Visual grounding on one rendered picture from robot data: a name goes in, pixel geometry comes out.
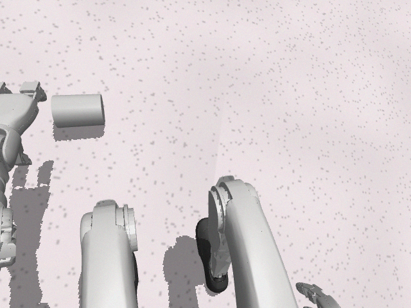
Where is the right robot hand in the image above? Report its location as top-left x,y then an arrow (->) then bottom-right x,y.
296,282 -> 341,308

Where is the left robot hand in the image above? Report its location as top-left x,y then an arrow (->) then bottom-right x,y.
0,81 -> 47,166

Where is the can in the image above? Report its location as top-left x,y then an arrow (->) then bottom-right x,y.
51,94 -> 105,128

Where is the left robot arm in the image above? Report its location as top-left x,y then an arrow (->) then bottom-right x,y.
0,124 -> 22,271

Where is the right robot foot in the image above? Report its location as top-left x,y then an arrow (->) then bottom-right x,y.
196,218 -> 228,293

